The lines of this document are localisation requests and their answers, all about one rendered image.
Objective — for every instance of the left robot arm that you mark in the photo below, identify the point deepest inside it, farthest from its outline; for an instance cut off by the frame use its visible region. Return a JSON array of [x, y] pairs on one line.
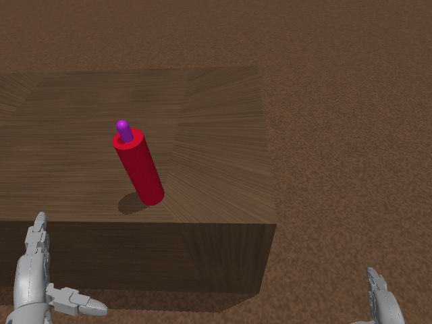
[[34, 313]]

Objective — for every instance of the left robot hand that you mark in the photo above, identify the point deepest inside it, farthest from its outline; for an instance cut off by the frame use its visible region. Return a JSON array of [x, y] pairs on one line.
[[32, 283]]

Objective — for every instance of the bottle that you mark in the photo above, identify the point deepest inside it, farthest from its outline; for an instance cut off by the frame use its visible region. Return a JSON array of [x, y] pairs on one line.
[[134, 153]]

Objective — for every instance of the right robot hand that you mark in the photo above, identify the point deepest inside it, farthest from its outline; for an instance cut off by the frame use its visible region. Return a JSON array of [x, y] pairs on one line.
[[384, 307]]

